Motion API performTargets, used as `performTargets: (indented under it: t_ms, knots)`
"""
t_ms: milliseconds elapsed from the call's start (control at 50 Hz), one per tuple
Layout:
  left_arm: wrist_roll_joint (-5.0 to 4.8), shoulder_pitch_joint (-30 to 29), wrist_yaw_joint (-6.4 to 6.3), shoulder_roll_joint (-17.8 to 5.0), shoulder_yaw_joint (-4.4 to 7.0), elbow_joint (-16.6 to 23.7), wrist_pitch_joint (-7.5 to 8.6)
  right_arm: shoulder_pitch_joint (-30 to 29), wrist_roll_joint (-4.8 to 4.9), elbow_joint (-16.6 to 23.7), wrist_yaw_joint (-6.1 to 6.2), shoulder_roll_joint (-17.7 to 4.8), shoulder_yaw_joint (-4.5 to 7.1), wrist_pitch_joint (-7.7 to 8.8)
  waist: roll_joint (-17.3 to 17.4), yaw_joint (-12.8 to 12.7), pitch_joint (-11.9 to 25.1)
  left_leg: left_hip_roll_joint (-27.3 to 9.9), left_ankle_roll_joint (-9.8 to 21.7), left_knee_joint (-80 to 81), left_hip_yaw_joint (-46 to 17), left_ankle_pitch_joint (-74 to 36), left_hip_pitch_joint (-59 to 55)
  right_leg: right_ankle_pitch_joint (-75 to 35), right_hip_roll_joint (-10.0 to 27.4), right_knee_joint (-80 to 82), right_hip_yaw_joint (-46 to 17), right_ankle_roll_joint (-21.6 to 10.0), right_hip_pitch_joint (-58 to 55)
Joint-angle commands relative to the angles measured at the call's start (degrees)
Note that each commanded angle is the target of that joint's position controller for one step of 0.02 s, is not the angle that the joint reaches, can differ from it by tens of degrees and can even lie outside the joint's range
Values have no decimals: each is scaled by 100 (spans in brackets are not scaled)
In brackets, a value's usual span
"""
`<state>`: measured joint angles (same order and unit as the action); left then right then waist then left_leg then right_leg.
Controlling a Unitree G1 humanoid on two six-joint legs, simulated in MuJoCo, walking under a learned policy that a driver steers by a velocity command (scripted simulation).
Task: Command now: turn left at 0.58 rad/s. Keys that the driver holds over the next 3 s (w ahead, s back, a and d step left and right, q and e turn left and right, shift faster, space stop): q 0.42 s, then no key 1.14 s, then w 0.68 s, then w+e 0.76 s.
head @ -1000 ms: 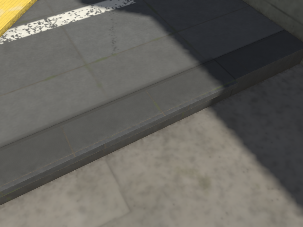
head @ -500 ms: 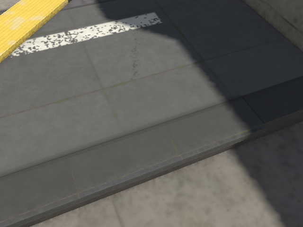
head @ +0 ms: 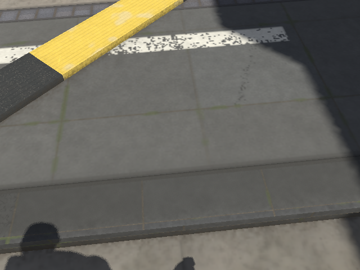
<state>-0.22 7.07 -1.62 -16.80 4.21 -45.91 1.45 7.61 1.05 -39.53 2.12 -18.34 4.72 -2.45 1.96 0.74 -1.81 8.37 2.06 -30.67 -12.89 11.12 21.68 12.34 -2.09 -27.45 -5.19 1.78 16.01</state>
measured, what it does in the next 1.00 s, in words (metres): steps on the spot, turning left: left foot, then right foot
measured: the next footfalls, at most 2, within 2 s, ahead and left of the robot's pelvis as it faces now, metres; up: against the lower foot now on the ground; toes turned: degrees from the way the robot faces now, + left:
left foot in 0.42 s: +0.01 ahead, +0.15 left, +0.00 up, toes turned +17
right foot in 0.82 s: +0.09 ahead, -0.08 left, +0.00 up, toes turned +21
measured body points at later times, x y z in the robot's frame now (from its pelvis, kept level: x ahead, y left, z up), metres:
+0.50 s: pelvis -0.01 +0.03 +0.00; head +0.03 +0.07 +0.45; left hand +0.03 +0.36 -0.12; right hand +0.24 -0.19 -0.08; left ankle -0.03 +0.13 -0.73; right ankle +0.00 -0.12 -0.68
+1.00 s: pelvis +0.01 +0.04 +0.00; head +0.02 +0.03 +0.45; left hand +0.03 +0.33 -0.11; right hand +0.23 -0.15 -0.12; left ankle -0.03 +0.13 -0.73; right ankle +0.05 -0.09 -0.73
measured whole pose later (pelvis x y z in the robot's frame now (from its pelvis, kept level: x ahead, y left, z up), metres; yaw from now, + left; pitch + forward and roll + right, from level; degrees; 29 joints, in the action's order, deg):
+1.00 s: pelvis +0.01 +0.04 +0.00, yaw +21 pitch -1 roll +0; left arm 0.9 10.1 -0.6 -14.9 1.7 -47.3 1.4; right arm 9.0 -0.8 -45.5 0.6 -14.3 1.3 -1.0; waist 0.9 0.0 -1.6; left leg 3.0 1.5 -28.9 -3.3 15.3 12.7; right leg 16.0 1.4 -28.9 -0.3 1.3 12.2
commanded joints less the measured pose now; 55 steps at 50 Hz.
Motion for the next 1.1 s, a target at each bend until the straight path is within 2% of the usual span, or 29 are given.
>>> performTargets:
  t_ms: [20,40,60,80,100,160,220,280,340,380,400,420,440,460,480,500,520,580,640,740,780,800,820,840,860,880,900,960,1100]
  knots:
    - [344,181,-5,-1303,298,325,23,44,3,564,-22,-722,206,113,-1907,45,488,7,-172,-2069,348,2452,1270,-1494,2455,1285,-2509,-1580,-767]
    - [301,-161,-36,-965,205,498,42,226,-63,430,-46,-1095,320,133,-1339,143,473,-347,-327,-2966,221,2123,1243,-1646,2440,1166,-2137,-1644,-685]
    - [207,-383,-68,-734,148,561,39,372,-35,271,-56,-1115,365,98,-992,211,438,-386,-422,-3310,313,1757,1232,-1629,2037,1020,-1500,-1363,-690]
    - [113,-429,-90,-662,120,590,28,480,-45,158,-33,-923,336,33,-854,206,427,-413,-532,-3618,402,1480,1350,-1504,1738,921,-1089,-1156,-849]
    - [49,-383,-109,-631,91,578,11,484,-46,165,-40,-778,292,-13,-858,126,342,-458,-634,-3860,447,1321,1521,-1727,1690,879,-876,-1158,-924]
    - [96,-2,-171,-730,89,507,-86,21,51,426,-85,-519,175,-6,-1036,-171,287,-675,-820,-3363,876,1023,1698,-2040,1563,945,-352,-1288,-1256]
    - [95,201,-190,-928,152,475,-151,-200,23,621,-135,-428,102,22,-1145,-354,473,-939,-900,-2576,1043,1077,1461,-2241,1766,912,-197,-1406,-1619]
    - [49,100,-124,-1126,229,502,-170,-176,3,708,-213,-388,51,14,-1222,-353,528,-1031,-783,-1758,1347,1090,680,-2347,1852,902,136,-1388,-1294]
    - [-34,81,-35,-1208,272,467,-152,-48,3,738,-284,-502,101,-49,-1301,-287,516,-969,-565,-966,1538,949,177,-2286,1968,715,259,-1293,-1212]
    - [-148,-42,-8,-1195,280,440,-136,278,0,647,-329,-507,146,-78,-1212,-40,526,-849,-270,138,1696,213,-476,-2062,1921,285,470,-1017,-1020]
    - [-160,180,11,-1019,240,335,-112,528,-8,551,-299,-630,213,-79,-947,32,597,-749,-65,700,1595,-355,-1158,-1634,1741,-198,724,-700,-644]
    - [19,434,48,-739,166,296,-90,835,7,512,-221,-1070,359,-63,145,31,771,-1411,263,921,556,-2017,-2281,-310,1303,-1435,1249,-184,430]
    - [270,194,61,-375,8,693,-63,764,-112,704,-153,-1699,438,-22,1765,-54,815,-2988,1437,839,-1596,-3827,-2754,2602,431,-2905,1311,296,2189]
    - [160,-303,17,-701,98,737,-49,930,-274,708,-199,-1285,338,125,976,433,1255,-3138,1944,984,-1618,-3487,-2424,2784,415,-3895,379,298,2187]
    - [3,-313,7,-830,143,719,-82,670,-276,658,-198,-1101,257,225,728,248,990,-2812,1675,1033,-991,-3018,-2148,2339,546,-4093,263,206,2198]
    - [-17,-170,-28,-825,164,590,-118,306,-185,648,-169,-926,217,268,512,70,813,-2441,1316,1048,-572,-2430,-1936,1858,635,-3927,228,170,2161]
    - [30,-109,-70,-862,181,517,-155,53,-89,657,-138,-751,147,266,472,-13,704,-2275,1108,1064,-379,-2219,-1779,1484,674,-3750,215,195,2113]
    - [43,235,-53,-748,162,408,-189,-116,-149,621,-70,-600,33,266,567,-196,785,-1997,1075,1169,47,-2369,-1313,771,519,-3610,333,303,1425]
    - [39,126,-39,-552,68,426,-199,-130,-161,516,-51,-538,-7,271,580,-110,660,-1929,1054,1220,79,-1766,-1305,622,567,-2526,309,330,1148]
    - [21,20,-8,-585,30,444,-179,-91,-180,279,-127,-613,-29,250,617,66,391,-1986,1151,1210,-239,-869,-986,887,499,-1264,392,248,419]
    - [26,180,10,-503,7,373,-136,-216,-133,193,-150,-497,-95,248,504,-87,343,-1889,1032,1053,-281,-753,-871,443,436,-393,460,156,-39]
    - [72,308,30,-440,-23,316,-101,-210,-99,123,-158,-392,-144,255,370,-219,340,-1764,851,961,-214,-696,-742,-292,417,401,479,77,-491]
    - [154,360,27,-561,-25,309,-68,-8,-140,34,-168,-265,-197,301,142,-186,456,-1584,575,876,-148,-537,-580,-1048,650,618,183,-16,-1006]
    - [177,407,2,-919,24,353,-60,182,-247,1,-195,-236,-209,358,-426,29,576,-1227,301,550,186,-147,-426,-2145,1130,440,-229,-222,-1304]
    - [101,181,30,-967,46,250,-58,374,-256,-50,-204,-178,-194,372,-1019,304,601,-870,86,680,609,260,-731,-1433,1146,302,-223,-532,-782]
    - [73,37,80,-631,-24,335,-33,74,-275,-105,-188,-352,-180,353,-813,61,485,-855,-31,613,641,171,-989,-715,953,413,-126,-512,-468]
    - [111,47,93,-539,-58,297,-5,-126,-222,-94,-169,-409,-144,323,-729,-32,420,-859,-11,540,646,50,-1007,-464,838,430,-14,-378,-386]
    - [114,160,97,-527,-100,186,99,-104,-180,-186,-122,-322,-148,203,-620,-62,352,-941,94,547,541,-400,-1011,-600,700,344,139,-208,-406]
    - [90,208,42,-522,-161,-3,75,9,-158,-592,-94,-241,-137,201,-224,-106,283,-938,17,585,555,-658,-1053,-627,612,294,213,-237,-508]
Over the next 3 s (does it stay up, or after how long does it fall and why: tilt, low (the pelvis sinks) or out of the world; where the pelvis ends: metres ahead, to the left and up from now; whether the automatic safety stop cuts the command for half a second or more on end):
stays up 0.64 0.28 0.11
